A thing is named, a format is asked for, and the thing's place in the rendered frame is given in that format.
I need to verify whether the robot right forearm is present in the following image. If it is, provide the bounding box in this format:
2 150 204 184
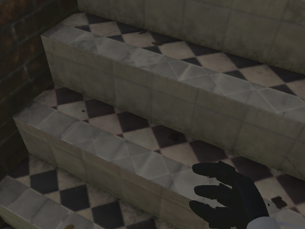
246 217 281 229

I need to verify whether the right robot hand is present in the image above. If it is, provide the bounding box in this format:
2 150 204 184
189 160 270 229

